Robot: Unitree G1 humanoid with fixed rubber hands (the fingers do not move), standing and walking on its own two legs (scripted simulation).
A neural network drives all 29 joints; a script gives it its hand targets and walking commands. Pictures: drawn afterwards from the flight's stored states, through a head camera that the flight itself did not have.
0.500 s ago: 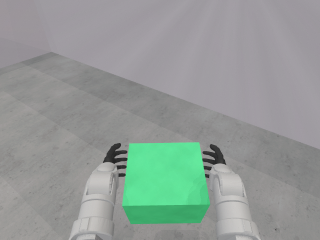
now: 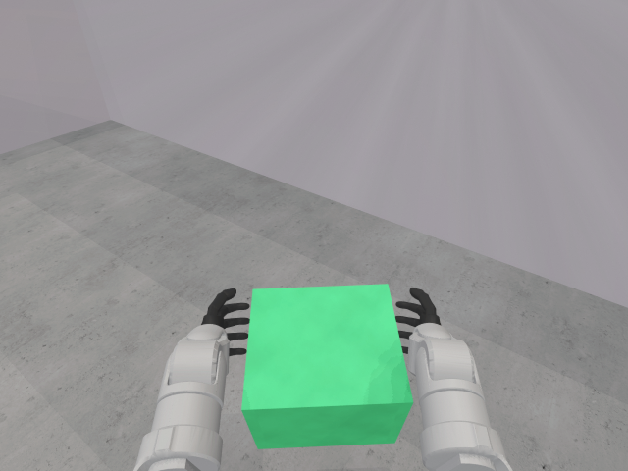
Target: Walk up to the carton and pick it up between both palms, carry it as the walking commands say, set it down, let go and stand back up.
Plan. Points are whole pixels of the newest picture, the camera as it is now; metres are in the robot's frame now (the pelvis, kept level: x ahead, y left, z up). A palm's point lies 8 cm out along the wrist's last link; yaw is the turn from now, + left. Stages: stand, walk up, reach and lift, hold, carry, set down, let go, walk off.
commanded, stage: hold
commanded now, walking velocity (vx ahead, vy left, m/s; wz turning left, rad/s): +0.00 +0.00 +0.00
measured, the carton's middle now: (323, 365) +0.30 -0.01 -0.03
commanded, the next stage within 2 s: carry in 0.06 s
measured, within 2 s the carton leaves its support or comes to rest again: neither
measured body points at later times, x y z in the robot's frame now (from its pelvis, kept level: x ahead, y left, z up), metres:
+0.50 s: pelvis -0.01 +0.07 -0.02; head -0.08 +0.08 +0.42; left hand +0.29 +0.20 +0.06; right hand +0.28 -0.09 +0.07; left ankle +0.02 +0.14 -0.74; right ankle +0.04 -0.09 -0.74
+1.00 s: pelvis -0.03 +0.09 -0.01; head -0.08 +0.09 +0.43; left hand +0.29 +0.16 +0.08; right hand +0.22 -0.12 +0.07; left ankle +0.02 +0.14 -0.74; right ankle +0.02 -0.07 -0.74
